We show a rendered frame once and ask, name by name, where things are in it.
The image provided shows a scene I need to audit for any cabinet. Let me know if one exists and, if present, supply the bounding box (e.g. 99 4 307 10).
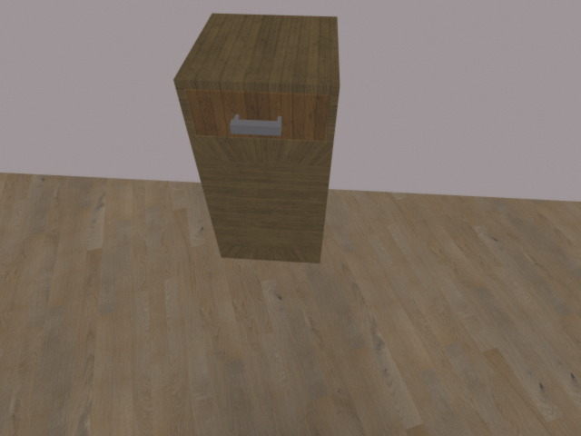
173 14 340 263

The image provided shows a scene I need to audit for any handle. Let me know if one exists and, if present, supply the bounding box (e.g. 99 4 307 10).
230 114 281 136

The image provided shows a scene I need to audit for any drawer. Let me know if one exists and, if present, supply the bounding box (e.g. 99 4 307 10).
186 89 329 141

